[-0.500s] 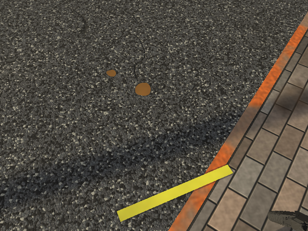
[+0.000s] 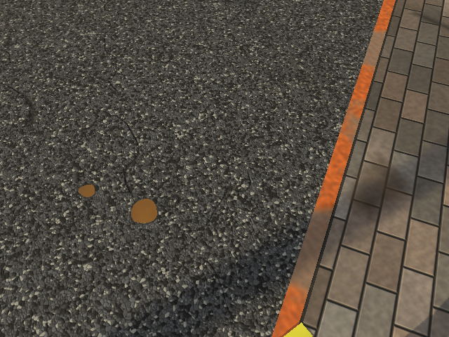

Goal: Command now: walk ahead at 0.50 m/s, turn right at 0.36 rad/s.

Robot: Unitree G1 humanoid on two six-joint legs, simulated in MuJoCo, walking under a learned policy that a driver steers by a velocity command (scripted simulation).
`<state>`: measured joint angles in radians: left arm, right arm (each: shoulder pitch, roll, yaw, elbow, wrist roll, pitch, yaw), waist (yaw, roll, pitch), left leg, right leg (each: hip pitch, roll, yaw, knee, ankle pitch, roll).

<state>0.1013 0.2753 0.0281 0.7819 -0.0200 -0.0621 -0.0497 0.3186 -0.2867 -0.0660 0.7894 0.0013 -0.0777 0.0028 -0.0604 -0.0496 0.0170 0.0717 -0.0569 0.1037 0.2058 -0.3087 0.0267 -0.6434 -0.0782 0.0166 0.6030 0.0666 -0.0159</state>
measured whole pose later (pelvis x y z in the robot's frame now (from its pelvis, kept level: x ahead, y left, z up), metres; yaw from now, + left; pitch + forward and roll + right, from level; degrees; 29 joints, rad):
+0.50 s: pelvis +0.30 -0.04 +0.00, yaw -17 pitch +3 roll +0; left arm 0.34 0.30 0.07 0.75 -0.03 -0.03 0.01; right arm 0.04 -0.28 -0.04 0.67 0.00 -0.10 0.01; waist 0.08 0.03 0.02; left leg -0.58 0.02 -0.10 0.52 0.03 -0.06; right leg -0.11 0.12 0.19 0.40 -0.32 -0.07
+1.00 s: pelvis +0.55 -0.12 +0.00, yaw -35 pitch +2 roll +2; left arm 0.10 0.28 0.06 0.61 -0.02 -0.02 -0.05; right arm 0.33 -0.30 -0.07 0.84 0.01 -0.08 0.00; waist -0.10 -0.04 0.05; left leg 0.06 0.00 0.20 0.25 -0.33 -0.01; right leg -0.66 -0.09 0.01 0.69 -0.03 -0.02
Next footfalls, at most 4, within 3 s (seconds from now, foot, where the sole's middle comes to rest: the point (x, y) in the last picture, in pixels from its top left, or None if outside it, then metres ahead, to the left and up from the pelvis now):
0.08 right None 0.23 -0.12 -0.77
0.56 left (214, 314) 0.54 0.02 -0.77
1.08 right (330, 270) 0.67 -0.35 -0.77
1.58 left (269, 226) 0.84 -0.18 -0.77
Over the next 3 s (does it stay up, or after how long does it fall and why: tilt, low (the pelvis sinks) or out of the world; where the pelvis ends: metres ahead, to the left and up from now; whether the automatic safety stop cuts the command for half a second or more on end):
stays up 0.77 -0.26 0.00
